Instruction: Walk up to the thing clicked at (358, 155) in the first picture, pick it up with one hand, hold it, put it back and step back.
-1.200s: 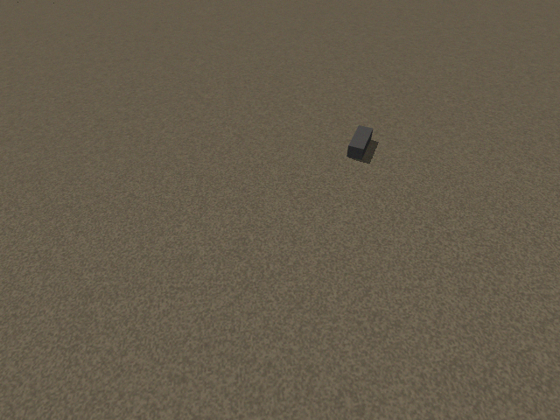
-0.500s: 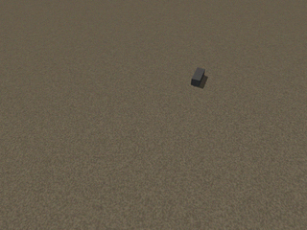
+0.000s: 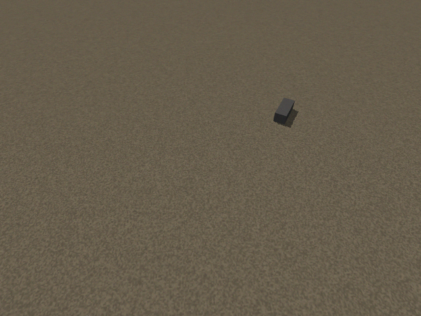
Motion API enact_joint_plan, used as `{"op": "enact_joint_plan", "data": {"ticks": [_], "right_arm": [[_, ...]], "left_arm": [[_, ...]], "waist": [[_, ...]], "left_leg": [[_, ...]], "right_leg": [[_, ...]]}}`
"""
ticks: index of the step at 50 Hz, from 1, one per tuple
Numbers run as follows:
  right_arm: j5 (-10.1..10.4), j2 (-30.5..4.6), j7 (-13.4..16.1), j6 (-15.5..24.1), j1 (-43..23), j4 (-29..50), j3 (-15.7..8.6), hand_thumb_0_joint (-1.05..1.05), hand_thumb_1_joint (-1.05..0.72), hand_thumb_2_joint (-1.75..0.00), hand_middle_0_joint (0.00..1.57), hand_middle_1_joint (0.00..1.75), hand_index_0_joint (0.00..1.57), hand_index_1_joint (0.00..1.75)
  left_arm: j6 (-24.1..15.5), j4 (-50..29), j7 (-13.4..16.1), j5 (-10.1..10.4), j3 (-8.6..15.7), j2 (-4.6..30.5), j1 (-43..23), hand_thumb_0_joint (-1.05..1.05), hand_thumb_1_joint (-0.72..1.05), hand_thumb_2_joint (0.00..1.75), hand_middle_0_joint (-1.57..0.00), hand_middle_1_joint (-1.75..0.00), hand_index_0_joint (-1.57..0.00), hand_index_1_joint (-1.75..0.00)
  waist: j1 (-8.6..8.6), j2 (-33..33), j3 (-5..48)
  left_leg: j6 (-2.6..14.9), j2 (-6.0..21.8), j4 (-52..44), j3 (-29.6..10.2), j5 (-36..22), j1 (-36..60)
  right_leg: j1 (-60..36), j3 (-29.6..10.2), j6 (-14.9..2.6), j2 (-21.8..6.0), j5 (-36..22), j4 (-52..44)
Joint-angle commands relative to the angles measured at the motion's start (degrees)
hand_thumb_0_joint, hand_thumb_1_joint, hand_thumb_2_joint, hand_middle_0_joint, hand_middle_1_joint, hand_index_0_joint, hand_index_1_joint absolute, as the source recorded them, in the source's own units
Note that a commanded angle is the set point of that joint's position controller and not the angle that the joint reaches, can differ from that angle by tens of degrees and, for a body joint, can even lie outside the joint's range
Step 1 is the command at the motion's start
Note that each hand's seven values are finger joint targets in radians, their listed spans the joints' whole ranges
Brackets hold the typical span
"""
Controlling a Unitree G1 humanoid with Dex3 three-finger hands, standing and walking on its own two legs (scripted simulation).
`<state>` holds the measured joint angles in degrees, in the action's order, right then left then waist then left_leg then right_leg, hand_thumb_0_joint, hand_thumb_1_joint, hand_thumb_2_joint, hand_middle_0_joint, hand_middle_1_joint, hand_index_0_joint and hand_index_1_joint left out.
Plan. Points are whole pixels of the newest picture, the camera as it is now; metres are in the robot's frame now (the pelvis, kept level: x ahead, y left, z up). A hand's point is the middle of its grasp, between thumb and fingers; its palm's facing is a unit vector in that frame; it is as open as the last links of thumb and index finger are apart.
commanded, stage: walk up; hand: left
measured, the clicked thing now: (284, 110) +1.62 -0.53 -0.74
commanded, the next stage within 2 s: none
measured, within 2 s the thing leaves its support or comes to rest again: neither
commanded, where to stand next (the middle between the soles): +1.67 -0.97 m, yaw +62 degrees
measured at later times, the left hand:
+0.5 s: hand (91, 296) +0.21 +0.30 -0.15, palm faces +0.24 -0.93 -0.27, open 7.4 cm
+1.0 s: hand (167, 250) +0.31 +0.14 -0.15, palm faces +0.56 -0.74 -0.37, open 7.4 cm
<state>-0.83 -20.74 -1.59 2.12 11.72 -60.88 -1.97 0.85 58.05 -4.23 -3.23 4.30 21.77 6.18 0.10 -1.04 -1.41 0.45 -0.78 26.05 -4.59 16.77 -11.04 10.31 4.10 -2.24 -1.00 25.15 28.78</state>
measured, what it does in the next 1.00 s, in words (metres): walks ahead, turning left: left foot, then right foot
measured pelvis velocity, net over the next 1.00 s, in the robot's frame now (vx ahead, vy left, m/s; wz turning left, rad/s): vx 0.46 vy -0.12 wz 0.61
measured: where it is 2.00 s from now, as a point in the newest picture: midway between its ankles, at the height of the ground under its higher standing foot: (265, 181)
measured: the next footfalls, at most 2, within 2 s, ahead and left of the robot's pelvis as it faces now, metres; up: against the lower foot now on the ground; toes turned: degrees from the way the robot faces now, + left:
left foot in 0.26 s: +0.17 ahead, +0.15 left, +0.00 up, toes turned +18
right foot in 0.70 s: +0.53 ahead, -0.17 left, +0.00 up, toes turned +21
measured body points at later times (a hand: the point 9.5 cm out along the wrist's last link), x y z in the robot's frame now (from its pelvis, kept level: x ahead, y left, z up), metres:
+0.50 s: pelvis +0.17 -0.01 -0.01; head +0.15 +0.04 +0.43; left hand +0.19 +0.34 -0.13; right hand +0.33 -0.34 -0.07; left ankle +0.13 +0.14 -0.74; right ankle +0.29 -0.15 -0.69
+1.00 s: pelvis +0.46 -0.12 -0.01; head +0.47 -0.09 +0.44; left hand +0.28 +0.18 -0.12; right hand +0.74 -0.33 -0.10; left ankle +0.47 +0.01 -0.70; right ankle +0.49 -0.18 -0.74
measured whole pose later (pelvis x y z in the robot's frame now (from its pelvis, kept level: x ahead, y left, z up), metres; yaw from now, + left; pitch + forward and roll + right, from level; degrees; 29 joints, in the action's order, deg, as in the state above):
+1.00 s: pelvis +0.46 -0.12 -0.01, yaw +35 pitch +0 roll +0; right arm -0.1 -26.1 2.1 5.0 16.9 -49.7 -2.1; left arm 2.1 45.5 -6.4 -3.4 5.6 26.7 17.3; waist 7.1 -2.2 -2.9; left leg 3.1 1.9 49.1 7.2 18.3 -31.7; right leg 13.6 13.7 -4.6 -2.6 18.9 32.0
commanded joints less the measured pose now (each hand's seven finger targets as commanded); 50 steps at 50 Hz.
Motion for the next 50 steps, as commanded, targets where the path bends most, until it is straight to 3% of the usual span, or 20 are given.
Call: {"op": "enact_joint_plan", "data": {"ticks": [1,3,4,5,9,11,12,13,14,15,18,20,30,34,35,36,37,42,46,50], "right_arm": [[-0.5,-22.1,1.7,2.5,-1.2,8.5,-7.3,0.0,-0.9,-0.9,0.2,0.3,0.2,0.3],[-0.6,-18.7,1.6,2.5,-6.6,12.5,-6.2,0.0,-0.9,-0.9,0.2,0.3,0.2,0.3],[-0.4,-16.7,1.7,2.2,-7.7,13.3,-5.5,0.0,-0.9,-0.9,0.2,0.3,0.2,0.3],[-0.2,-18.4,1.6,2.1,-7.1,12.7,-5.5,0.0,-0.9,-0.9,0.2,0.3,0.2,0.3],[0.7,-18.6,-0.3,2.9,0.2,10.4,-5.2,0.0,-0.9,-0.9,0.2,0.3,0.2,0.3],[0.6,-19.1,0.7,2.9,14.4,6.4,-6.5,0.0,-0.9,-0.9,0.2,0.3,0.2,0.3],[-0.4,-21.3,2.2,2.9,22.5,4.3,-8.1,0.0,-0.9,-0.9,0.2,0.3,0.2,0.3],[-1.0,-26.7,3.3,2.5,26.4,4.5,-9.8,0.0,-0.9,-0.9,0.2,0.3,0.2,0.3],[-0.7,-31.5,4.3,2.5,23.8,6.7,-10.7,0.0,-0.9,-0.9,0.2,0.3,0.2,0.3],[0.9,-32.3,4.7,2.9,16.4,10.2,-9.7,0.0,-0.9,-0.9,0.2,0.3,0.2,0.3],[1.6,-26.3,5.4,4.1,5.9,12.5,-6.5,0.0,-0.9,-0.9,0.2,0.3,0.2,0.3],[1.4,-25.8,5.0,5.0,5.6,12.2,-5.8,0.0,-0.9,-0.9,0.2,0.3,0.2,0.3],[-0.1,-27.7,4.5,5.8,7.9,12.9,-6.6,0.0,-0.9,-0.9,0.2,0.3,0.2,0.3],[-0.8,-26.1,5.4,4.3,0.7,15.6,-6.3,0.0,-0.9,-0.9,0.2,0.3,0.2,0.3],[-1.0,-21.1,5.9,4.0,1.8,16.1,-4.7,0.0,-0.9,-0.9,0.2,0.3,0.2,0.3],[0.5,-15.1,6.2,4.2,4.2,18.2,-2.6,0.0,-0.9,-0.9,0.2,0.3,0.2,0.3],[0.2,-18.4,7.3,3.6,8.7,16.3,-3.5,0.0,-0.9,-0.9,0.2,0.3,0.2,0.3],[1.2,-20.0,5.4,3.8,12.0,9.8,-4.2,0.0,-0.9,-0.9,0.2,0.3,0.2,0.3],[0.8,-18.3,4.7,3.7,9.9,12.5,-4.4,0.0,-0.9,-0.9,0.2,0.3,0.2,0.3],[1.6,-17.3,5.1,4.0,15.3,12.9,-4.6,0.0,-0.9,-0.9,0.2,0.3,0.2,0.3]], "left_arm": [[-1.3,-12.3,-1.8,-1.1,7.5,16.0,-3.2,0.0,0.9,0.9,-0.2,-0.3,-0.2,-0.3],[-1.2,-11.7,-1.9,-1.5,8.7,19.3,5.6,0.0,0.9,0.9,-0.2,-0.3,-0.2,-0.3],[-1.2,-13.2,-1.6,-0.7,8.8,21.0,2.5,0.0,0.9,0.9,-0.2,-0.3,-0.2,-0.3],[-1.2,-15.5,-1.8,-0.4,8.3,19.8,-1.9,0.0,0.9,0.9,-0.2,-0.3,-0.2,-0.3],[-1.0,-16.8,-2.6,0.0,7.1,17.4,-4.6,0.0,0.9,0.9,-0.2,-0.3,-0.2,-0.3],[-0.8,-19.0,-2.6,0.3,6.7,17.6,-10.0,0.0,0.9,0.9,-0.2,-0.3,-0.2,-0.3],[-0.6,-19.8,-2.6,0.5,5.7,15.5,-7.6,0.0,0.9,0.9,-0.2,-0.3,-0.2,-0.3],[-0.3,-21.1,-2.9,0.2,4.6,11.4,-6.8,0.0,0.9,0.9,-0.2,-0.3,-0.2,-0.3],[-0.2,-23.2,-3.4,-0.6,3.4,10.7,-8.0,0.0,0.9,0.9,-0.2,-0.3,-0.2,-0.3],[0.1,-23.0,-3.9,0.0,4.1,16.4,-7.2,0.0,0.9,0.9,-0.2,-0.3,-0.2,-0.3],[0.2,-19.1,-3.9,0.8,3.8,18.2,-1.6,0.0,0.9,0.9,-0.2,-0.3,-0.2,-0.3],[0.9,-17.7,-4.2,0.4,4.3,18.3,0.3,0.0,0.9,0.9,-0.2,-0.3,-0.2,-0.3],[0.7,-19.0,-5.8,0.5,4.9,16.5,-6.4,0.0,0.9,0.9,-0.2,-0.3,-0.2,-0.3],[0.1,-15.4,-4.6,0.6,6.3,16.7,6.8,0.0,0.9,0.9,-0.2,-0.3,-0.2,-0.3],[-0.6,-12.2,-3.6,-0.1,8.2,21.0,17.2,0.0,0.9,0.9,-0.2,-0.3,-0.2,-0.3],[-1.2,-12.1,-2.6,-1.0,8.9,28.7,19.5,0.0,0.9,0.9,-0.2,-0.3,-0.2,-0.3],[-1.5,-15.4,-1.6,-0.1,8.3,30.3,8.9,0.0,0.9,0.9,-0.2,-0.3,-0.2,-0.3],[-1.5,-15.9,-0.8,0.6,5.5,18.8,3.5,0.0,0.9,0.9,-0.2,-0.3,-0.2,-0.3],[-1.2,-18.7,-1.3,-0.2,4.9,16.7,5.5,0.0,0.9,0.9,-0.2,-0.3,-0.2,-0.3],[-0.1,-22.0,-1.8,-0.3,4.4,16.1,3.7,0.0,0.9,0.9,-0.2,-0.3,-0.2,-0.3]], "waist": [[3.94,4.3,-1.2],[9.45,-3.3,2.5],[9.54,-15.1,0.5],[8.36,-10.9,-2.0],[4.55,-7.1,-7.3],[-4.22,-3.7,1.3],[-8.48,3.8,7.8],[-9.64,15.0,6.3],[-7.74,14.8,6.8],[-4.83,5.1,5.0],[1.65,-0.3,0.2],[1.92,2.3,-2.1],[-0.25,10.2,-3.2],[8.64,9.4,3.4],[14.13,-4.5,8.5],[14.38,-28.1,7.2],[8.0,-25.7,8.1],[3.01,-14.3,1.8],[4.19,-10.5,-0.5],[1.5,-6.1,0.7]], "left_leg": [[3.28,8.0,-4.6,-15.8,15.9,-16.2],[-2.65,-0.7,5.2,2.0,8.7,-33.3],[-0.61,0.1,21.1,9.6,11.6,-39.2],[-0.73,4.0,23.0,9.7,13.0,-36.6],[1.14,6.5,13.8,8.5,4.9,-22.8],[2.18,1.4,2.2,14.9,-2.9,1.2],[4.32,-1.3,-1.3,12.5,-2.1,19.0],[7.49,8.1,-4.7,-6.8,8.1,29.2],[10.42,19.5,-13.6,-32.2,29.4,25.6],[14.86,25.2,-21.4,-43.9,38.3,14.7],[12.96,20.0,-14.1,-24.9,20.2,6.2],[11.8,16.4,-14.7,-17.1,15.9,-2.4],[11.65,12.2,-8.2,-7.8,8.8,-7.2],[8.9,10.7,7.7,-3.8,-2.0,-16.6],[6.68,6.2,29.0,0.9,-2.5,-24.8],[3.02,-4.4,45.4,10.4,16.8,-42.8],[3.16,0.2,53.4,5.4,17.4,-39.7],[3.1,6.5,37.0,5.2,6.2,-26.5],[2.31,4.3,24.7,9.0,3.6,-24.5],[3.54,3.8,14.9,11.5,-6.5,-9.6]], "right_leg": [[-1.9,-11.8,-5.15,-8.5,14.1,-0.1],[-24.2,-15.2,-8.31,-15.7,20.6,-14.1],[-24.1,-21.8,-11.08,-25.6,19.6,-20.7],[-20.6,-20.5,-12.41,-27.4,14.5,-22.2],[-11.5,-3.9,-8.51,-18.2,2.5,-16.9],[-2.6,9.1,-5.38,-12.0,-12.7,-0.7],[6.9,12.3,-3.35,-6.6,-19.3,18.4],[25.9,8.8,-1.27,0.0,4.0,31.6],[34.4,-0.8,-0.24,1.0,8.8,41.4],[32.8,-10.2,0.48,-1.7,4.2,44.0],[28.6,-13.8,2.63,-7.6,-1.9,38.3],[23.7,-12.2,3.61,-7.9,-5.3,34.4],[21.7,-7.4,3.08,-8.6,-11.0,16.1],[-0.5,-0.6,1.5,-4.3,-10.3,7.6],[-13.9,-4.2,1.34,-4.1,-5.0,3.8],[-17.1,-31.1,-0.45,-20.0,11.1,-14.5],[-11.8,-46.7,-5.63,-25.3,15.9,-21.0],[1.6,-11.9,-10.08,-14.4,0.3,-10.1],[1.0,-8.3,-13.56,-15.6,-3.6,-12.2],[7.6,-1.7,-10.49,-14.7,-6.7,-7.9]]}}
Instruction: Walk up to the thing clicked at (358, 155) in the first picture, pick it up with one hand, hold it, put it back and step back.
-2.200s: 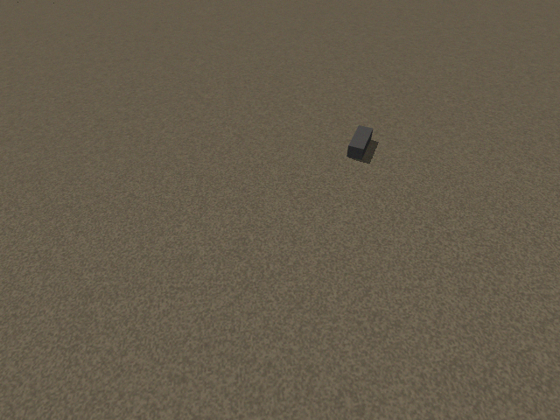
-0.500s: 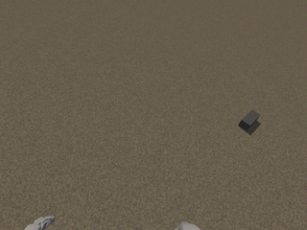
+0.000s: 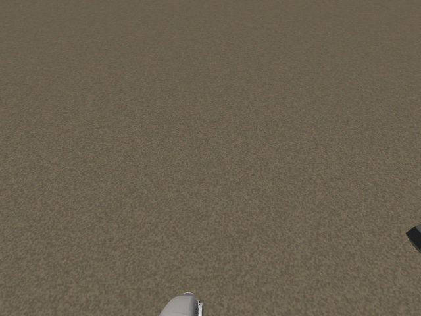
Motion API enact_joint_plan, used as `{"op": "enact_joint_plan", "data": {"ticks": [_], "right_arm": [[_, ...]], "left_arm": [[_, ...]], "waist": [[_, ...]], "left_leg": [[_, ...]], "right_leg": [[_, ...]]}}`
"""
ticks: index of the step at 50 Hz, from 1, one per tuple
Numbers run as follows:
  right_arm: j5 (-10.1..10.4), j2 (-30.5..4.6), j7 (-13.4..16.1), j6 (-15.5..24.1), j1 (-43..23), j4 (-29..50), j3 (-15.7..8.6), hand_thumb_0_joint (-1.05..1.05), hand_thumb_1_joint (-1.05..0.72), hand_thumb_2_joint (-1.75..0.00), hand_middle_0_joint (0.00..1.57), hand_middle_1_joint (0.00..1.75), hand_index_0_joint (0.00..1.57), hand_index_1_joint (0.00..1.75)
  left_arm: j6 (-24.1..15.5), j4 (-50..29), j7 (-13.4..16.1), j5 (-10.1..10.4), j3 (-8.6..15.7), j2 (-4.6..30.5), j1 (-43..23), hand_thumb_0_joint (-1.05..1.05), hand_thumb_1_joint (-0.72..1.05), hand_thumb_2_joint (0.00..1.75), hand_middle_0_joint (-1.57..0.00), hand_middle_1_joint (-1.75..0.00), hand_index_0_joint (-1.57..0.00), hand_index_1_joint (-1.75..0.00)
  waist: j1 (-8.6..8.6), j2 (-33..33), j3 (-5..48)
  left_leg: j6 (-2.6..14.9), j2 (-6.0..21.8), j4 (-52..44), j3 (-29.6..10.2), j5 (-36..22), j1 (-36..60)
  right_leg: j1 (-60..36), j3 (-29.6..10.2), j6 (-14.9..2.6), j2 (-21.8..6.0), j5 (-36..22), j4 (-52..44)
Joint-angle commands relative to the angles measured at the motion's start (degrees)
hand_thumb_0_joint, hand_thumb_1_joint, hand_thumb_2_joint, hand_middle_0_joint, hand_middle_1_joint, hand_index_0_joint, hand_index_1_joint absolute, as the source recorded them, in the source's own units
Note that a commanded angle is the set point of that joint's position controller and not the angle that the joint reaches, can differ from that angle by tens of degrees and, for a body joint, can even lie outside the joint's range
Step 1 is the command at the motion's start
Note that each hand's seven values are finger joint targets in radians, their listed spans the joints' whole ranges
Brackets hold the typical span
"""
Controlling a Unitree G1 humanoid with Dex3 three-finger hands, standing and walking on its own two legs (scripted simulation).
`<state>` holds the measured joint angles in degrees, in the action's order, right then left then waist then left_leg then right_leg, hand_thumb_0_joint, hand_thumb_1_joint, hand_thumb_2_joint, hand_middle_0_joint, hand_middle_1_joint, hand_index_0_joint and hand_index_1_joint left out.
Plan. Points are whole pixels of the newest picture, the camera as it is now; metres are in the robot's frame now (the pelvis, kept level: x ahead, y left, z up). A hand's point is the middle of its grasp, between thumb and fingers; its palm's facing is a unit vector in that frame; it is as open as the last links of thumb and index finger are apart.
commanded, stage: walk up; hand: left
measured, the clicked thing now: out of the picture +0.73 -1.00 -0.73
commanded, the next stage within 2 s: none
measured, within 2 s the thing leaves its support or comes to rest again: neither
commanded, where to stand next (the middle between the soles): +0.50 -1.39 m, yaw +27 degrees
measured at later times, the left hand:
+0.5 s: hand (215, 275) +0.24 +0.05 -0.16, palm faces +0.12 -0.93 -0.36, open 7.4 cm
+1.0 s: hand (297, 265) +0.29 -0.15 -0.18, palm faces +0.16 -0.94 -0.31, open 7.4 cm
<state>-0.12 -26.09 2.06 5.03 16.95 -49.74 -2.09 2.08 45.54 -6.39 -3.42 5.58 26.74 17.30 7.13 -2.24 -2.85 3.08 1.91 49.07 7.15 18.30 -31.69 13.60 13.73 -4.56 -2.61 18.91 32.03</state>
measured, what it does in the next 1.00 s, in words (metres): steps to the right, turning left: left foot, then right foot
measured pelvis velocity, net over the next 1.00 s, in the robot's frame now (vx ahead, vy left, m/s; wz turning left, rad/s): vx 0.27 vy -0.45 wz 0.29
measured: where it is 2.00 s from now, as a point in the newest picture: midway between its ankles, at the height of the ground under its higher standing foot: outside the picture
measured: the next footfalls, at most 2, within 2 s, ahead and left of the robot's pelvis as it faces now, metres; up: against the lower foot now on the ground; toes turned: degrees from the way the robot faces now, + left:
left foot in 0.08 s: +0.16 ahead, +0.08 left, +0.00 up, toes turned +8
right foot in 0.40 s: +0.27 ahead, -0.38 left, +0.00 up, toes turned +7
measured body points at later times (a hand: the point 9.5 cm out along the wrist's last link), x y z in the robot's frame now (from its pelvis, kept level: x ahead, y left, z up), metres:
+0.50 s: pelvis +0.16 -0.25 -0.05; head +0.18 -0.23 +0.40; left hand +0.23 +0.09 -0.14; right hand +0.24 -0.63 -0.11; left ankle +0.12 -0.03 -0.69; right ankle +0.23 -0.38 -0.73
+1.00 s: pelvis +0.27 -0.45 -0.03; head +0.28 -0.40 +0.41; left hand +0.28 -0.10 -0.16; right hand +0.40 -0.80 -0.08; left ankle +0.28 -0.26 -0.73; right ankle +0.39 -0.63 -0.68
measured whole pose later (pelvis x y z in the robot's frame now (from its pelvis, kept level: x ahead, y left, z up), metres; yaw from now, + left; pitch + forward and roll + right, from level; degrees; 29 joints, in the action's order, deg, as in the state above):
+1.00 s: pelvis +0.27 -0.45 -0.03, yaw +17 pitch -2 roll +0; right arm -1.4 -28.5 5.1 5.1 22.1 -48.1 -1.4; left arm 6.2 40.9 -6.8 -2.2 4.3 29.7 13.4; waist -1.0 -7.3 -5.5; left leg 1.4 6.5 46.2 -1.3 19.3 -25.6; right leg 34.2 -7.1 0.2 -5.6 23.8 63.4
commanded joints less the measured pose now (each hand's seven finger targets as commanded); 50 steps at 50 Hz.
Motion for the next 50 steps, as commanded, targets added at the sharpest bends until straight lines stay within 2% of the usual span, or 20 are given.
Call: {"op": "enact_joint_plan", "data": {"ticks": [1,3,4,5,6,10,17,20,21,22,23,27,31,33,35,36,37,38,42,50], "right_arm": [[0.8,-12.0,1.9,1.3,14.7,1.0,-4.7,0.0,-0.9,-0.9,0.2,0.3,0.2,0.3],[-0.3,-17.3,3.6,1.5,21.9,0.7,-6.6,0.0,-0.9,-0.9,0.2,0.3,0.2,0.3],[-0.9,-22.7,4.7,1.2,22.1,2.6,-8.0,0.0,-0.9,-0.9,0.2,0.3,0.2,0.3],[0.5,-24.1,5.2,1.2,17.7,5.8,-7.6,0.0,-0.9,-0.9,0.2,0.3,0.2,0.3],[1.9,-23.4,5.5,1.1,14.4,6.5,-7.4,0.0,-0.9,-0.9,0.2,0.3,0.2,0.3],[0.6,-19.4,4.6,1.8,6.6,6.1,-5.2,0.0,-0.9,-0.9,0.2,0.3,0.2,0.3],[-1.7,-24.8,3.7,2.3,4.2,4.8,-6.6,0.0,-0.9,-0.9,0.2,0.3,0.2,0.3],[-2.1,-19.8,4.3,0.8,-2.5,4.9,-4.7,0.0,-0.9,-0.9,0.2,0.3,0.2,0.3],[-1.3,-11.9,4.7,0.4,0.0,5.0,-2.3,0.0,-0.9,-0.9,0.2,0.3,0.2,0.3],[-0.9,-12.8,5.7,0.3,0.9,6.0,-3.3,0.0,-0.9,-0.9,0.2,0.3,0.2,0.3],[-0.5,-15.6,6.2,0.2,0.4,3.8,-4.0,0.0,-0.9,-0.9,0.2,0.3,0.2,0.3],[0.5,-15.3,4.7,0.6,9.8,-4.4,-3.5,0.0,-0.9,-0.9,0.2,0.3,0.2,0.3],[0.8,-12.9,4.1,0.7,10.9,-3.3,-2.9,0.0,-0.9,-0.9,0.2,0.3,0.2,0.3],[1.1,-12.4,4.0,1.1,14.3,-3.0,-2.9,0.0,-0.9,-0.9,0.2,0.3,0.2,0.3],[0.8,-14.6,4.7,1.3,19.9,-3.2,-4.2,0.0,-0.9,-0.9,0.2,0.3,0.2,0.3],[-0.2,-18.1,5.5,1.3,22.3,-2.4,-5.7,0.0,-0.9,-0.9,0.2,0.3,0.2,0.3],[-1.5,-22.3,6.3,1.2,20.2,0.9,-6.6,0.0,-0.9,-0.9,0.2,0.3,0.2,0.3],[0.2,-24.0,6.9,1.0,17.7,3.1,-7.0,0.0,-0.9,-0.9,0.2,0.3,0.2,0.3],[1.1,-18.5,6.2,0.8,10.8,3.0,-4.9,0.0,-0.9,-0.9,0.2,0.3,0.2,0.3],[-1.9,-25.2,4.2,0.8,6.6,3.2,-6.7,0.0,-0.9,-0.9,0.2,0.3,0.2,0.3]], "left_arm": [[-1.1,-10.7,0.3,0.1,2.8,11.0,-8.5,0.0,0.9,0.9,-0.2,-0.3,-0.2,-0.3],[-1.2,-11.8,0.6,0.4,1.5,7.2,-3.4,0.0,0.9,0.9,-0.2,-0.3,-0.2,-0.3],[-1.1,-13.4,0.8,-0.7,1.3,5.9,-3.1,0.0,0.9,0.9,-0.2,-0.3,-0.2,-0.3],[-0.3,-13.7,1.1,-0.8,2.8,12.5,-3.3,0.0,0.9,0.9,-0.2,-0.3,-0.2,-0.3],[0.0,-13.7,1.2,-0.7,3.7,16.3,-5.3,0.0,0.9,0.9,-0.2,-0.3,-0.2,-0.3],[0.8,-10.2,0.2,0.0,4.3,14.1,-0.6,0.0,0.9,0.9,-0.2,-0.3,-0.2,-0.3],[1.3,-12.0,-1.5,0.8,4.7,12.2,-5.7,0.0,0.9,0.9,-0.2,-0.3,-0.2,-0.3],[1.1,-5.3,-0.1,0.5,6.4,13.0,11.2,0.0,0.9,0.9,-0.2,-0.3,-0.2,-0.3],[0.4,-5.0,0.7,-0.7,7.3,18.0,15.2,0.0,0.9,0.9,-0.2,-0.3,-0.2,-0.3],[-0.3,-8.3,1.9,0.3,7.9,24.3,4.3,0.0,0.9,0.9,-0.2,-0.3,-0.2,-0.3],[-0.5,-10.4,2.3,1.8,8.0,23.2,-2.1,0.0,0.9,0.9,-0.2,-0.3,-0.2,-0.3],[-0.8,-8.5,3.1,1.2,5.3,14.0,-6.0,0.0,0.9,0.9,-0.2,-0.3,-0.2,-0.3],[-0.5,-9.2,2.8,0.1,3.1,10.7,-5.2,0.0,0.9,0.9,-0.2,-0.3,-0.2,-0.3],[0.0,-10.8,2.3,0.1,2.3,10.0,-7.8,0.0,0.9,0.9,-0.2,-0.3,-0.2,-0.3],[0.5,-12.8,1.9,0.5,0.7,8.5,-9.4,0.0,0.9,0.9,-0.2,-0.3,-0.2,-0.3],[0.2,-13.5,1.9,0.8,-0.2,7.0,-7.3,0.0,0.9,0.9,-0.2,-0.3,-0.2,-0.3],[0.7,-13.8,1.9,0.6,-0.6,5.2,-4.0,0.0,0.9,0.9,-0.2,-0.3,-0.2,-0.3],[1.6,-13.5,2.5,-0.1,1.0,11.0,-2.4,0.0,0.9,0.9,-0.2,-0.3,-0.2,-0.3],[1.7,-10.6,2.1,1.0,2.3,14.0,-3.3,0.0,0.9,0.9,-0.2,-0.3,-0.2,-0.3],[2.8,-10.5,-0.3,1.2,2.7,12.9,-5.6,0.0,0.9,0.9,-0.2,-0.3,-0.2,-0.3]], "waist": [[-8.37,-3.1,3.8],[-11.95,6.9,9.4],[-11.42,14.8,8.5],[-10.42,4.5,7.3],[-10.4,1.8,5.2],[-5.32,6.3,2.2],[-6.46,15.2,3.2],[4.36,3.9,8.5],[7.42,-14.9,6.8],[0.84,-22.4,6.2],[-2.62,-15.1,3.1],[-6.7,-10.3,1.4],[-5.84,-10.9,1.4],[-7.96,-7.8,2.3],[-11.28,-2.0,4.2],[-12.93,5.5,6.2],[-11.0,13.4,5.3],[-10.4,3.8,5.7],[-7.65,2.2,3.0],[-8.99,14.2,0.3]], "left_leg": [[1.68,0.0,-13.1,-0.1,-11.4,19.2],[6.06,6.6,-21.4,-17.0,-1.8,38.2],[10.29,21.8,-27.0,-43.2,5.2,41.5],[16.46,28.8,-30.7,-56.6,11.6,35.1],[18.43,28.7,-30.7,-54.2,10.8,31.8],[12.12,15.2,-24.1,-25.6,2.2,11.6],[9.68,12.2,-22.7,-22.8,11.9,1.2],[4.75,4.4,1.1,-9.9,3.8,-12.0],[1.37,-4.7,20.6,-5.5,15.1,-22.8],[0.3,-4.8,26.1,-7.0,20.4,-26.0],[0.39,0.2,27.7,-11.4,14.8,-21.9],[0.78,1.2,14.9,-7.6,8.0,-10.4],[1.6,-0.6,2.3,-4.2,5.2,-1.1],[2.27,-1.0,-6.3,-3.5,-2.6,9.2],[2.97,-0.5,-16.6,-5.7,-11.3,25.6],[5.76,7.0,-22.2,-18.8,-4.7,34.1],[10.42,21.9,-27.8,-44.2,-2.1,36.5],[16.57,30.1,-28.3,-52.5,-1.3,32.6],[11.48,17.4,-22.4,-26.3,-7.7,18.6],[11.14,12.7,-22.1,-20.7,17.6,2.3]], "right_leg": [[7.4,-8.9,-7.0,-12.0,-8.2,-4.2],[21.0,-5.1,-0.94,-3.4,-13.0,20.1],[34.8,-9.1,2.58,2.1,12.4,31.9],[37.0,-19.2,5.52,-0.6,13.8,39.0],[38.2,-22.5,6.71,-2.7,11.9,43.5],[25.7,-20.8,5.8,-5.8,4.0,38.6],[15.3,-15.6,4.44,-4.5,4.4,22.7],[-10.9,-8.7,5.05,1.6,-0.9,6.2],[-12.5,-23.7,3.78,-6.6,8.5,-6.1],[-8.2,-51.6,-4.64,-18.7,14.5,-19.0],[-2.2,-53.3,-6.76,-20.2,20.7,-20.8],[-0.4,-28.0,-8.92,-10.9,0.5,-7.8],[-0.7,-23.8,-12.29,-11.3,-10.8,-8.6],[2.9,-20.5,-11.55,-10.9,-14.0,-6.7],[13.0,-14.2,-5.82,-6.5,-16.7,3.9],[21.3,-11.3,-1.25,-2.9,-15.1,15.0],[32.7,-14.1,3.81,2.1,9.2,27.3],[34.0,-20.5,6.45,1.4,14.1,38.9],[26.8,-25.0,4.31,-1.2,4.8,39.6],[19.3,-15.6,5.17,-2.2,7.3,26.4]]}}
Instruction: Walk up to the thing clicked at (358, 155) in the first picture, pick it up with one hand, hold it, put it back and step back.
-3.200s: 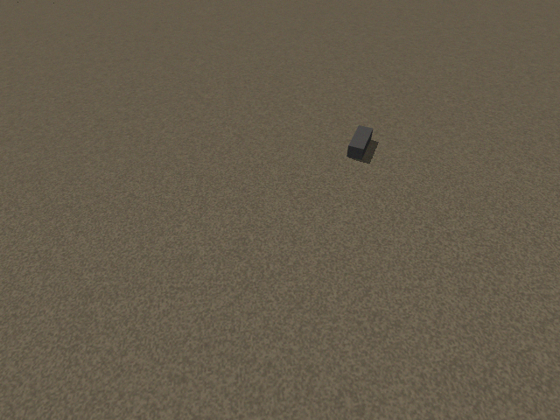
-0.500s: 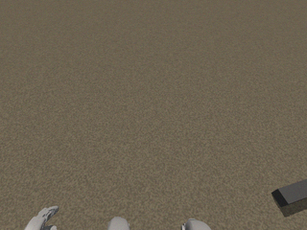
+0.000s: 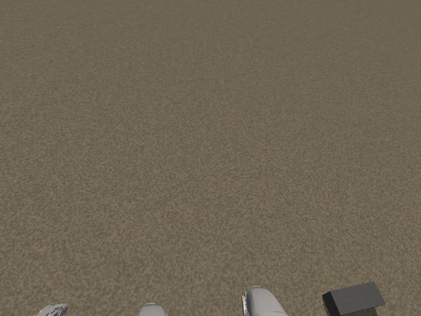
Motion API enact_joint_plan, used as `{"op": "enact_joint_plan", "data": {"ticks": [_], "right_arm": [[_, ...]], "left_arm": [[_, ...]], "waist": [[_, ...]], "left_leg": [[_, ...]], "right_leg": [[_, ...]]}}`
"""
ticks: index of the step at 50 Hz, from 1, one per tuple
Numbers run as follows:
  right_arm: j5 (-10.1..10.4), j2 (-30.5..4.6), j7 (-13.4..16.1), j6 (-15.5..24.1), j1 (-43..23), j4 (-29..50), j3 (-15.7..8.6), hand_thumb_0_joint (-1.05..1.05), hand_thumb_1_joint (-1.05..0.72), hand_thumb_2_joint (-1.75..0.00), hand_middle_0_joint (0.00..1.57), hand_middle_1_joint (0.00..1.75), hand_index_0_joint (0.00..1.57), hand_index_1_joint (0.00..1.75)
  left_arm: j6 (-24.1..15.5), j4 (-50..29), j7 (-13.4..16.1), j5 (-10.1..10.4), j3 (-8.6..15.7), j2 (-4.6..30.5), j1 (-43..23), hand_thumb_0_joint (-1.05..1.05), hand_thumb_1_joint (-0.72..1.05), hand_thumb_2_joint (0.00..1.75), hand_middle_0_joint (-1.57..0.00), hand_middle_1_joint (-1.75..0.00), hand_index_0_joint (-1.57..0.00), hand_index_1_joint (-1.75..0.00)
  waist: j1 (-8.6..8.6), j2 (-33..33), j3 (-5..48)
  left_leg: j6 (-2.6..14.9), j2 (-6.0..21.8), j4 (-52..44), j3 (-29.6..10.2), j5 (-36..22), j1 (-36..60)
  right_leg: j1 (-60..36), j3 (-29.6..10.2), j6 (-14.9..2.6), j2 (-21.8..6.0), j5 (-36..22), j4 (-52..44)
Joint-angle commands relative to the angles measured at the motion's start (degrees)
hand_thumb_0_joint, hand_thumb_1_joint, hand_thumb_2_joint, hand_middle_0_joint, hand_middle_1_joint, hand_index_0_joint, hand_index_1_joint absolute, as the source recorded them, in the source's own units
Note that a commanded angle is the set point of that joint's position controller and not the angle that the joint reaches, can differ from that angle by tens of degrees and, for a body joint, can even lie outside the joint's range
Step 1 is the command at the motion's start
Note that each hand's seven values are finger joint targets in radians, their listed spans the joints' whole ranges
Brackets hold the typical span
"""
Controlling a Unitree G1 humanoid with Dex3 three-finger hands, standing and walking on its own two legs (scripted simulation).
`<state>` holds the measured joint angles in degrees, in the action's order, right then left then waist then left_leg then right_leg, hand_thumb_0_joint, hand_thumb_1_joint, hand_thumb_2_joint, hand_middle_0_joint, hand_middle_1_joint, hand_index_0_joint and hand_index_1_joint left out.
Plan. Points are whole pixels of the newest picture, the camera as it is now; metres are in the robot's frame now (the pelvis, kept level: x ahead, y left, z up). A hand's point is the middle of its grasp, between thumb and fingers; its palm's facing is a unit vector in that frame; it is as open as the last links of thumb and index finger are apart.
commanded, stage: walk up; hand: left
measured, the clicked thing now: (353, 299) +0.28 -0.66 -0.70
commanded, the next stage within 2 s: none
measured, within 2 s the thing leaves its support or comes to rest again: neither
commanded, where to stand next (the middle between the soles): -0.04 -0.97 m, yaw +10 degrees
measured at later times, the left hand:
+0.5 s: hand out of the picture +0.08 +0.05 -0.14, palm faces -0.02 -0.94 -0.33, open 7.4 cm
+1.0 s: hand out of the picture +0.08 -0.19 -0.13, palm faces -0.01 -0.94 -0.33, open 7.4 cm
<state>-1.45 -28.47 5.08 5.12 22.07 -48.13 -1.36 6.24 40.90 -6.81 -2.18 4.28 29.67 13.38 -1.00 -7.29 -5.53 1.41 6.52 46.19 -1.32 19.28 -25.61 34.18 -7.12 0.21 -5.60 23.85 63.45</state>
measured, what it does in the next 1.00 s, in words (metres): steps to the right: right foot, then left foot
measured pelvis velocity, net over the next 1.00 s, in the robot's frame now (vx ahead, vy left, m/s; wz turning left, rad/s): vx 0.00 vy -0.46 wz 0.08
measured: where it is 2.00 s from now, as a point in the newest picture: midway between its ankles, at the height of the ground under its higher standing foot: outside the picture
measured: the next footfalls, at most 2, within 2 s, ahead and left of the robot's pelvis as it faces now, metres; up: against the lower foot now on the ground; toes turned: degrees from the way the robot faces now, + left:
right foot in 0.10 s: +0.10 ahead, -0.26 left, +0.00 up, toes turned +0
left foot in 0.40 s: +0.09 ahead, -0.11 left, +0.00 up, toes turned +8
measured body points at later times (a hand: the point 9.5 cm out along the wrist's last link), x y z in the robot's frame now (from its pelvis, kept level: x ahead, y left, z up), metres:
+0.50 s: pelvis +0.02 -0.23 +0.01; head +0.05 -0.19 +0.46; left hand +0.08 +0.10 -0.12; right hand +0.06 -0.57 -0.07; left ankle +0.05 -0.12 -0.70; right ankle +0.06 -0.32 -0.66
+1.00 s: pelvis +0.00 -0.46 +0.01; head +0.03 -0.44 +0.45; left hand +0.08 -0.14 -0.11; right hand +0.05 -0.82 -0.08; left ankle +0.03 -0.37 -0.68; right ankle +0.07 -0.57 -0.70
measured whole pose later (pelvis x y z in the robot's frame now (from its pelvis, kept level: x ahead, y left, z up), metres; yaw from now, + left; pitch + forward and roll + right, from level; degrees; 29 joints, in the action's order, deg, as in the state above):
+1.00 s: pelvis +0.00 -0.46 +0.01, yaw +5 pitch -1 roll +0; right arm 0.6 -27.5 5.3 3.6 20.1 -53.7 -2.4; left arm 5.8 41.2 -5.0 -3.2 1.7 24.0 11.8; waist 1.5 -1.6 -5.6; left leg 3.9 0.3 53.3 4.7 25.0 -27.3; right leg 25.1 0.9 -3.2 0.8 17.8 44.0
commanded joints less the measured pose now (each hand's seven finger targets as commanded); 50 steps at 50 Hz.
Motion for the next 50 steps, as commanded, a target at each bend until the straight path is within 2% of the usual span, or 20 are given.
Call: {"op": "enact_joint_plan", "data": {"ticks": [1,3,5,6,7,8,12,15,18,19,21,22,25,34,38,39,40,42,45,50], "right_arm": [[-0.6,-23.1,1.1,0.5,0.4,1.3,-7.4,0.0,-0.9,-0.9,0.2,0.3,0.2,0.3],[-0.5,-22.8,1.1,-0.2,-6.1,2.0,-7.2,0.0,-0.9,-0.9,0.2,0.3,0.2,0.3],[-0.9,-15.1,1.5,-1.5,-5.0,0.6,-4.8,0.0,-0.9,-0.9,0.2,0.3,0.2,0.3],[0.8,-10.3,2.0,-1.6,-4.9,2.3,-3.3,0.0,-0.9,-0.9,0.2,0.3,0.2,0.3],[1.0,-12.7,3.3,-1.9,-6.2,1.2,-5.0,0.0,-0.9,-0.9,0.2,0.3,0.2,0.3],[2.0,-14.8,2.9,-1.6,-3.5,-2.3,-5.0,0.0,-0.9,-0.9,0.2,0.3,0.2,0.3],[2.7,-14.0,1.5,-1.1,7.2,-8.6,-4.6,0.0,-0.9,-0.9,0.2,0.3,0.2,0.3],[2.5,-12.2,1.1,-0.7,7.8,-6.9,-4.5,0.0,-0.9,-0.9,0.2,0.3,0.2,0.3],[1.8,-11.0,1.6,0.2,14.1,-6.7,-4.4,0.0,-0.9,-0.9,0.2,0.3,0.2,0.3],[1.0,-13.0,2.0,0.4,14.5,-6.0,-5.3,0.0,-0.9,-0.9,0.2,0.3,0.2,0.3],[-0.2,-21.7,3.0,0.7,11.0,-0.8,-7.4,0.0,-0.9,-0.9,0.2,0.3,0.2,0.3],[1.5,-21.5,3.1,0.5,10.6,-1.2,-7.6,0.0,-0.9,-0.9,0.2,0.3,0.2,0.3],[1.9,-15.8,2.9,0.2,6.2,0.3,-6.2,0.0,-0.9,-0.9,0.2,0.3,0.2,0.3],[-0.6,-21.5,1.9,0.0,3.8,2.4,-7.9,0.0,-0.9,-0.9,0.2,0.3,0.2,0.3],[-0.8,-16.0,1.7,-1.5,-1.3,1.9,-5.5,0.0,-0.9,-0.9,0.2,0.3,0.2,0.3],[0.7,-10.1,1.9,-1.9,-1.7,3.5,-3.6,0.0,-0.9,-0.9,0.2,0.3,0.2,0.3],[0.9,-12.7,3.5,-2.3,-6.4,3.7,-5.4,0.0,-0.9,-0.9,0.2,0.3,0.2,0.3],[2.3,-14.3,2.5,-2.1,-1.6,-2.2,-5.3,0.0,-0.9,-0.9,0.2,0.3,0.2,0.3],[2.6,-13.9,1.8,-1.4,8.5,-7.2,-5.2,0.0,-0.9,-0.9,0.2,0.3,0.2,0.3],[1.6,-12.2,1.7,0.1,15.3,-6.9,-5.5,0.0,-0.9,-0.9,0.2,0.3,0.2,0.3]], "left_arm": [[-1.4,-5.6,0.2,0.0,4.2,9.9,-0.4,0.0,0.9,0.9,-0.2,-0.3,-0.2,-0.3],[-1.5,-2.9,0.7,-0.1,5.0,10.2,7.1,0.0,0.9,0.9,-0.2,-0.3,-0.2,-0.3],[-2.2,0.4,1.7,-1.6,6.7,12.4,17.4,0.0,0.9,0.9,-0.2,-0.3,-0.2,-0.3],[-3.3,-2.4,2.6,-1.5,7.2,19.7,11.2,0.0,0.9,0.9,-0.2,-0.3,-0.2,-0.3],[-3.9,-5.2,3.4,-0.4,6.9,22.7,-0.5,0.0,0.9,0.9,-0.2,-0.3,-0.2,-0.3],[-3.8,-5.8,3.7,0.3,6.1,18.1,-3.0,0.0,0.9,0.9,-0.2,-0.3,-0.2,-0.3],[-3.6,-3.1,3.7,-1.0,3.9,12.1,-4.7,0.0,0.9,0.9,-0.2,-0.3,-0.2,-0.3],[-3.1,-3.9,3.3,-1.3,2.5,9.2,-3.5,0.0,0.9,0.9,-0.2,-0.3,-0.2,-0.3],[-2.3,-6.0,3.0,-0.9,1.0,7.1,-5.9,0.0,0.9,0.9,-0.2,-0.3,-0.2,-0.3],[-2.3,-6.6,2.9,-0.7,0.2,5.2,-4.7,0.0,0.9,0.9,-0.2,-0.3,-0.2,-0.3],[-1.8,-7.3,3.1,-0.6,0.2,4.3,-0.2,0.0,0.9,0.9,-0.2,-0.3,-0.2,-0.3],[-1.4,-6.7,3.6,-1.2,2.1,9.6,-1.9,0.0,0.9,0.9,-0.2,-0.3,-0.2,-0.3],[-1.8,-5.7,3.3,0.0,3.4,9.8,-1.3,0.0,0.9,0.9,-0.2,-0.3,-0.2,-0.3],[-1.4,-7.4,0.8,0.1,4.1,8.6,-4.6,0.0,0.9,0.9,-0.2,-0.3,-0.2,-0.3],[-1.9,-0.6,1.7,-1.3,6.3,10.6,11.8,0.0,0.9,0.9,-0.2,-0.3,-0.2,-0.3],[-2.8,-2.3,2.3,-2.2,7.3,17.9,11.1,0.0,0.9,0.9,-0.2,-0.3,-0.2,-0.3],[-3.1,-5.1,3.1,-1.0,6.9,21.7,-0.8,0.0,0.9,0.9,-0.2,-0.3,-0.2,-0.3],[-2.9,-4.6,3.7,-0.5,5.3,15.7,-3.5,0.0,0.9,0.9,-0.2,-0.3,-0.2,-0.3],[-2.7,-4.9,3.4,-1.2,4.2,12.2,-6.8,0.0,0.9,0.9,-0.2,-0.3,-0.2,-0.3],[-1.5,-6.9,3.3,-1.0,1.5,6.8,-7.4,0.0,0.9,0.9,-0.2,-0.3,-0.2,-0.3]], "waist": [[0.19,21.2,3.8],[5.8,20.8,5.5],[12.59,1.1,8.2],[10.31,-14.4,5.6],[4.78,-11.1,2.1],[2.85,0.0,1.7],[0.08,-7.2,3.6],[1.1,-6.5,3.5],[-1.67,-2.8,5.7],[-2.23,1.8,6.1],[-0.52,13.8,3.3],[-1.94,10.1,3.6],[0.37,7.7,4.8],[-1.06,20.2,4.5],[9.41,6.4,9.7],[10.21,-13.4,6.4],[5.94,-13.0,2.4],[3.17,-0.5,1.1],[0.16,-8.6,5.5],[-1.97,-2.5,4.9]], "left_leg": [[12.29,8.3,-18.5,-12.1,17.3,-4.9],[9.56,6.9,-14.2,-7.3,16.6,-14.1],[4.6,-1.4,12.8,4.6,15.3,-23.4],[2.04,-10.2,25.1,4.1,20.8,-28.9],[2.06,-5.4,29.9,-3.5,15.7,-23.6],[1.9,-4.3,28.5,-3.7,10.5,-21.3],[2.53,-3.6,16.8,1.8,7.8,-10.9],[3.09,-5.3,5.8,3.0,6.7,-2.2],[3.49,-5.8,-13.3,3.0,-8.0,11.9],[3.82,-3.3,-17.4,-2.5,-8.3,18.0],[11.6,21.1,-26.1,-37.9,-9.7,21.2],[16.92,24.5,-23.9,-38.5,-12.4,17.6],[11.96,11.9,-19.3,-17.0,-13.5,13.5],[12.76,10.4,-14.9,-8.4,-1.2,-0.1],[5.37,1.2,7.9,4.2,9.3,-17.8],[2.11,-7.3,22.7,7.2,20.3,-27.6],[2.39,-5.8,27.2,-0.9,18.9,-21.7],[2.01,-3.4,24.9,-1.6,10.4,-18.8],[2.38,-3.3,16.3,3.3,8.5,-6.8],[3.24,-4.1,-13.2,-0.8,-4.3,14.1]], "right_leg": [[-3.3,6.1,0.37,1.1,2.3,-6.4],[-16.8,10.0,-0.4,2.4,-0.8,-15.0],[-29.2,6.4,-1.02,3.8,2.1,-30.4],[-19.6,-25.7,-7.16,-11.0,4.7,-47.5],[-10.9,-37.6,-12.02,-15.8,15.9,-55.5],[-13.0,-28.7,-10.92,-12.0,18.1,-51.9],[-16.2,-8.1,-14.55,-5.2,2.8,-40.8],[-15.7,-5.7,-17.29,-6.2,-6.8,-40.2],[-12.4,0.3,-14.66,-3.5,-16.1,-32.0],[-6.8,2.2,-11.49,-1.6,-14.3,-26.6],[10.8,0.9,-1.96,6.3,6.4,-5.0],[9.4,-3.6,-1.59,4.1,8.6,2.4],[5.7,-7.7,-1.86,5.3,-0.5,5.5],[-2.9,4.3,0.48,2.1,5.8,-6.3],[-27.8,8.0,-1.4,6.2,-0.2,-25.8],[-20.7,-21.4,-6.88,-8.4,9.3,-43.0],[-9.0,-36.0,-12.5,-12.5,17.0,-53.6],[-11.5,-21.1,-12.04,-7.0,14.1,-44.8],[-12.4,-10.6,-14.33,-4.4,3.6,-38.5],[-5.1,-3.4,-12.57,-1.2,-10.3,-26.6]]}}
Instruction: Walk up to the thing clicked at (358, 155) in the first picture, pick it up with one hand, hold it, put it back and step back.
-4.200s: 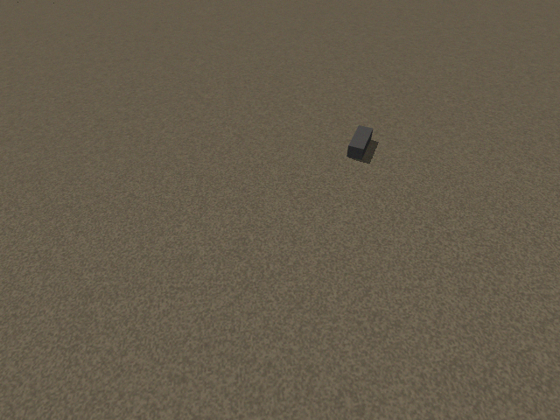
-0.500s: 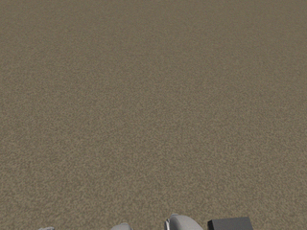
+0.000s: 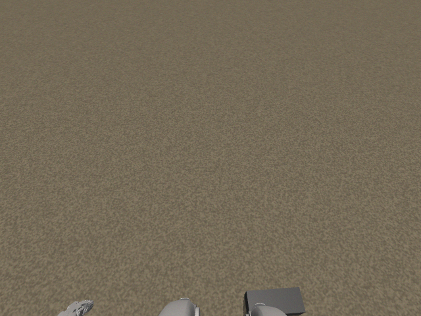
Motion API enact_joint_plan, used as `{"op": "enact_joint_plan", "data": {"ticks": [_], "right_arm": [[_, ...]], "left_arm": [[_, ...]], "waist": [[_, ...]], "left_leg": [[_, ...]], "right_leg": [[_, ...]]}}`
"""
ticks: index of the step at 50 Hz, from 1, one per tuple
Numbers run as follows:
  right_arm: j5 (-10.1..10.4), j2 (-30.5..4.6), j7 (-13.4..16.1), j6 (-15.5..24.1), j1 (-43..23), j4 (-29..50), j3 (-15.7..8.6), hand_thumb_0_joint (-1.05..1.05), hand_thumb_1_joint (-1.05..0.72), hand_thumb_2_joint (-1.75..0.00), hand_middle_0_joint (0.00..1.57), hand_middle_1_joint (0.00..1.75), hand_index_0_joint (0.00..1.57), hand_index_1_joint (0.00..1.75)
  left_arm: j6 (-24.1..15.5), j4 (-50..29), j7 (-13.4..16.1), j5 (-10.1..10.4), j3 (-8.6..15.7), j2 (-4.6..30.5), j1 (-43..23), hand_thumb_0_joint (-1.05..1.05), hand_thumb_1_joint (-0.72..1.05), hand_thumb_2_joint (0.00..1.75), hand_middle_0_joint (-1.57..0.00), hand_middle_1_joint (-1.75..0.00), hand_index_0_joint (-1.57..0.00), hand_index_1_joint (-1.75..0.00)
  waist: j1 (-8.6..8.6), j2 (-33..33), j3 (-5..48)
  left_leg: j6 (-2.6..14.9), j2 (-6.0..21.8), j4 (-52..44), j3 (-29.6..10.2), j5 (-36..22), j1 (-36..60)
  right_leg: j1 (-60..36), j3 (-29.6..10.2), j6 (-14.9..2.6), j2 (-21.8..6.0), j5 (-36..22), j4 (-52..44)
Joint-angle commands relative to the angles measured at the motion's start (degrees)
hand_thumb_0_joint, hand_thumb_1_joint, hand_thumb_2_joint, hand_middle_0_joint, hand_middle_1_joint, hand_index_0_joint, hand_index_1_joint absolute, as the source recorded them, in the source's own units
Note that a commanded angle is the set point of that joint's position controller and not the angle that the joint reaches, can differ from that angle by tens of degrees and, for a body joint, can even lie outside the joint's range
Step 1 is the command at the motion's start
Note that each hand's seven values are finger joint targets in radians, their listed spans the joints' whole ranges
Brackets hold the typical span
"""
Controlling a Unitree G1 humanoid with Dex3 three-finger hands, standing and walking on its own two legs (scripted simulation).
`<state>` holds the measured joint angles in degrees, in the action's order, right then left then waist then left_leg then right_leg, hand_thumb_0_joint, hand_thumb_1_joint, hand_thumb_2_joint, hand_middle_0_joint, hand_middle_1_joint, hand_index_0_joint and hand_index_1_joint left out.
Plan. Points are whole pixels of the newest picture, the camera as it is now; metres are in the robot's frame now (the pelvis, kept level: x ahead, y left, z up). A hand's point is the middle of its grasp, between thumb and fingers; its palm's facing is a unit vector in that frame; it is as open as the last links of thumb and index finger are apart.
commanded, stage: walk up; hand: left
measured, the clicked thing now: (273, 303) +0.27 -0.22 -0.70
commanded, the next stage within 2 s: none
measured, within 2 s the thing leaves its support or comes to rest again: neither
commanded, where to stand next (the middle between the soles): -0.08 -0.50 m, yaw +6 degrees
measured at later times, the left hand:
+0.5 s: hand out of the picture +0.05 +0.04 -0.16, palm faces -0.08 -0.93 -0.36, open 7.4 cm
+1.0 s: hand out of the picture -0.03 -0.13 -0.17, palm faces -0.05 -0.92 -0.39, open 7.4 cm
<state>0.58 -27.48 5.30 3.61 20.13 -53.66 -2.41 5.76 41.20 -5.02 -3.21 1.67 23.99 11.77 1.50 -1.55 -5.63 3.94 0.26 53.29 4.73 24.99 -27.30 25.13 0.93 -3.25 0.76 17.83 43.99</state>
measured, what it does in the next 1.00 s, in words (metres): steps to the right: left foot, then right foot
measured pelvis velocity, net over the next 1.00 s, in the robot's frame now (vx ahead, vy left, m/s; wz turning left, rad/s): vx -0.13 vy -0.45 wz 0.02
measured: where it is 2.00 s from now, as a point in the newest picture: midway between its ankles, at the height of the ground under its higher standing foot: outside the picture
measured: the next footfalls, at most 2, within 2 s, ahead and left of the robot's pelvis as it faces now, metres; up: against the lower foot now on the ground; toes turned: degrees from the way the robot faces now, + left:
left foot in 0.04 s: +0.08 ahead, +0.07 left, +0.00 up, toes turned +4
right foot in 0.38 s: +0.03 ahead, -0.37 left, +0.00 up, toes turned +1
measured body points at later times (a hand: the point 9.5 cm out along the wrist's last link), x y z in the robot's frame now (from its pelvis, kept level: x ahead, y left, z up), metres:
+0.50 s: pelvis -0.07 -0.23 -0.02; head -0.02 -0.21 +0.42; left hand +0.05 +0.09 -0.13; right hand -0.02 -0.63 -0.09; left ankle +0.00 -0.03 -0.67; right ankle -0.01 -0.37 -0.71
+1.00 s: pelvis -0.13 -0.45 -0.03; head -0.09 -0.40 +0.41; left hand -0.02 -0.09 -0.14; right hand -0.08 -0.82 -0.08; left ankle -0.04 -0.21 -0.70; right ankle -0.11 -0.64 -0.70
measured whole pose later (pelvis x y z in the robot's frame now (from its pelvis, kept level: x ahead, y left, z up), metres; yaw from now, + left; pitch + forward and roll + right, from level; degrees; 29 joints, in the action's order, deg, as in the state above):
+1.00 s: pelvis -0.13 -0.45 -0.03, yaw +1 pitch -1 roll +0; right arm -2.7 -28.7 5.2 3.4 19.6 -47.6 -3.7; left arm 6.5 41.4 -5.3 -2.5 7.1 31.3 11.2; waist 0.1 -6.5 -7.7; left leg -0.5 11.1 51.1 -4.8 18.3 -33.0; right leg 27.6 -6.5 0.5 -4.4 29.5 57.3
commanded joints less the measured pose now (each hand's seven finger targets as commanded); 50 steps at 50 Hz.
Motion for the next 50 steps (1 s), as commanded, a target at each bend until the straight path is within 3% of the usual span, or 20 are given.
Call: {"op": "enact_joint_plan", "data": {"ticks": [1,2,3,4,7,15,17,19,20,21,22,26,31,32,33,34,35,38,46,50], "right_arm": [[-1.9,-16.4,1.9,2.0,16.6,0.1,-5.4,0.0,-0.9,-0.9,0.2,0.3,0.2,0.3],[-2.9,-21.2,2.5,2.4,13.0,3.2,-6.6,0.0,-0.9,-0.9,0.2,0.3,0.2,0.3],[-1.4,-23.4,2.8,2.3,12.2,4.0,-7.3,0.0,-0.9,-0.9,0.2,0.3,0.2,0.3],[-0.9,-22.7,2.9,2.2,10.7,4.1,-7.2,0.0,-0.9,-0.9,0.2,0.3,0.2,0.3],[-0.9,-18.0,2.6,1.8,7.1,5.6,-6.0,0.0,-0.9,-0.9,0.2,0.3,0.2,0.3],[-2.8,-21.6,1.8,1.4,6.5,7.6,-7.1,0.0,-0.9,-0.9,0.2,0.3,0.2,0.3],[-2.6,-22.7,1.7,1.0,2.6,8.2,-7.2,0.0,-0.9,-0.9,0.2,0.3,0.2,0.3],[-2.8,-18.2,1.8,0.0,0.3,7.3,-5.6,0.0,-0.9,-0.9,0.2,0.3,0.2,0.3],[-2.1,-11.8,1.8,-0.5,1.2,8.0,-3.3,0.0,-0.9,-0.9,0.2,0.3,0.2,0.3],[-1.2,-13.3,3.2,-1.0,-4.2,9.5,-4.7,0.0,-0.9,-0.9,0.2,0.3,0.2,0.3],[-0.7,-14.6,3.4,-0.9,-5.1,8.2,-5.2,0.0,-0.9,-0.9,0.2,0.3,0.2,0.3],[0.4,-14.2,2.1,-0.3,9.3,-1.1,-4.8,0.0,-0.9,-0.9,0.2,0.3,0.2,0.3],[-0.4,-11.1,1.5,1.2,15.5,-1.0,-4.4,0.0,-0.9,-0.9,0.2,0.3,0.2,0.3],[-1.7,-14.0,1.9,1.7,15.7,-0.1,-5.3,0.0,-0.9,-0.9,0.2,0.3,0.2,0.3],[-2.8,-19.3,2.5,2.0,12.2,2.8,-6.6,0.0,-0.9,-0.9,0.2,0.3,0.2,0.3],[-1.5,-22.7,2.7,2.0,10.3,4.5,-7.5,0.0,-0.9,-0.9,0.2,0.3,0.2,0.3],[-0.8,-22.6,2.9,1.9,9.5,4.6,-7.8,0.0,-0.9,-0.9,0.2,0.3,0.2,0.3],[-1.0,-17.5,2.9,1.5,4.8,6.1,-6.5,0.0,-0.9,-0.9,0.2,0.3,0.2,0.3],[-3.3,-21.4,1.7,1.1,2.3,8.5,-7.8,0.0,-0.9,-0.9,0.2,0.3,0.2,0.3],[-3.6,-18.7,1.4,-0.5,-1.2,7.5,-6.8,0.0,-0.9,-0.9,0.2,0.3,0.2,0.3]], "left_arm": [[-1.1,-7.8,1.6,0.4,3.1,9.7,-3.9,0.0,0.9,0.9,-0.2,-0.3,-0.2,-0.3],[-1.1,-8.0,1.7,0.5,2.7,7.8,-1.1,0.0,0.9,0.9,-0.2,-0.3,-0.2,-0.3],[-0.8,-7.8,2.3,0.0,4.7,13.6,-1.0,0.0,0.9,0.9,-0.2,-0.3,-0.2,-0.3],[-0.6,-7.0,2.4,-0.1,5.5,15.8,-2.3,0.0,0.9,0.9,-0.2,-0.3,-0.2,-0.3],[-0.9,-6.3,1.8,0.9,6.7,15.3,-1.7,0.0,0.9,0.9,-0.2,-0.3,-0.2,-0.3],[-0.8,-7.1,-0.1,0.8,6.7,14.2,-4.0,0.0,0.9,0.9,-0.2,-0.3,-0.2,-0.3],[-0.9,-5.3,-0.1,0.8,7.3,14.3,0.6,0.0,0.9,0.9,-0.2,-0.3,-0.2,-0.3],[-1.2,-0.9,0.5,-0.3,8.4,14.7,10.7,0.0,0.9,0.9,-0.2,-0.3,-0.2,-0.3],[-2.0,-1.0,0.9,-1.5,9.1,19.3,12.5,0.0,0.9,0.9,-0.2,-0.3,-0.2,-0.3],[-2.2,-4.1,1.5,-0.4,9.5,25.9,2.3,0.0,0.9,0.9,-0.2,-0.3,-0.2,-0.3],[-2.5,-5.9,2.0,0.2,9.3,24.8,-2.5,0.0,0.9,0.9,-0.2,-0.3,-0.2,-0.3],[-2.3,-4.7,2.3,-0.5,7.2,17.9,-6.3,0.0,0.9,0.9,-0.2,-0.3,-0.2,-0.3],[-1.0,-6.8,2.1,-0.4,4.5,12.5,-6.1,0.0,0.9,0.9,-0.2,-0.3,-0.2,-0.3],[-1.0,-7.0,2.1,0.1,3.4,9.6,-4.1,0.0,0.9,0.9,-0.2,-0.3,-0.2,-0.3],[-1.2,-7.8,2.1,0.2,2.7,6.4,-1.4,0.0,0.9,0.9,-0.2,-0.3,-0.2,-0.3],[-0.7,-7.2,2.7,-0.5,4.4,12.1,0.4,0.0,0.9,0.9,-0.2,-0.3,-0.2,-0.3],[-0.5,-6.5,2.9,-0.8,5.5,15.0,-0.8,0.0,0.9,0.9,-0.2,-0.3,-0.2,-0.3],[-0.7,-5.7,2.3,0.7,7.0,14.7,-0.8,0.0,0.9,0.9,-0.2,-0.3,-0.2,-0.3],[-0.6,-6.2,0.0,0.5,7.8,14.4,-1.9,0.0,0.9,0.9,-0.2,-0.3,-0.2,-0.3],[-0.9,-0.7,0.4,0.1,9.5,14.1,10.4,0.0,0.9,0.9,-0.2,-0.3,-0.2,-0.3]], "waist": [[-4.97,0.1,4.8],[-2.86,8.4,2.3],[-3.8,4.0,3.6],[-3.45,1.4,2.7],[-1.27,5.6,3.5],[-3.43,13.9,5.2],[-0.33,17.1,6.0],[5.9,6.6,10.0],[7.45,-12.8,6.8],[4.75,-20.0,3.3],[2.1,-11.5,-0.4],[-2.44,-13.7,3.9],[-3.87,-9.2,5.1],[-4.6,-2.8,6.1],[-2.55,9.2,4.7],[-2.6,4.1,5.9],[-3.01,1.6,5.7],[-0.51,4.2,3.8],[-2.5,13.0,4.7],[4.77,8.4,8.5]], "left_leg": [[1.67,9.2,-27.7,-19.8,-6.1,20.3],[4.82,23.1,-31.0,-40.8,-15.0,22.7],[11.23,30.7,-29.2,-45.5,-22.3,19.7],[13.05,28.3,-28.0,-40.9,-22.4,14.5],[9.65,17.8,-24.3,-22.8,-18.7,9.1],[10.03,16.3,-21.1,-18.5,-4.4,4.3],[8.48,16.7,-19.9,-17.4,-1.2,-2.5],[2.97,9.4,-4.4,-7.9,0.8,-11.7],[-0.29,1.6,12.9,0.2,9.5,-23.8],[-0.62,-2.2,18.4,-5.8,13.5,-22.3],[-0.99,0.5,19.9,-10.7,9.3,-18.9],[-0.93,2.1,12.3,-4.3,3.2,-7.0],[0.34,0.8,-19.9,-4.3,-10.1,13.9],[1.05,5.6,-25.3,-14.3,-9.8,20.6],[5.06,20.8,-28.4,-37.8,-18.8,25.2],[11.71,30.0,-27.2,-43.9,-25.6,22.3],[14.93,29.8,-26.6,-41.7,-26.7,17.7],[10.93,18.7,-22.8,-23.4,-21.9,9.0],[9.22,15.8,-23.5,-20.2,5.7,1.8],[2.72,9.3,-10.5,-10.1,7.3,-11.0]], "right_leg": [[10.6,-8.3,-5.2,-4.1,-3.6,3.0],[20.4,-7.2,-0.28,1.5,8.9,12.5],[20.3,-12.1,0.78,-1.4,14.8,19.2],[17.5,-14.4,0.93,-1.9,13.8,25.9],[13.6,-14.7,1.21,-0.4,5.1,28.9],[8.9,-4.7,3.96,-3.9,13.7,16.2],[0.7,-1.9,3.34,-3.3,11.4,8.3],[-14.3,-1.2,1.89,-0.3,7.5,-4.7],[-12.6,-18.5,-1.34,-9.2,19.6,-18.6],[-0.6,-40.8,-6.54,-17.2,24.3,-31.5],[2.1,-41.9,-6.44,-17.3,24.9,-32.9],[-3.0,-19.0,-9.5,-11.2,8.6,-17.9],[1.5,-11.5,-9.25,-8.2,-10.2,-6.2],[7.7,-9.6,-5.48,-6.1,-8.0,1.9],[20.1,-7.1,-0.51,1.1,7.9,12.1],[20.6,-11.8,1.09,-1.0,15.5,20.1],[17.8,-14.2,1.17,-1.8,15.7,27.5],[13.8,-15.2,1.44,-0.8,6.7,32.3],[8.0,-5.3,4.77,-4.4,12.9,17.3],[-12.0,-0.2,2.57,-0.8,9.9,-1.9]]}}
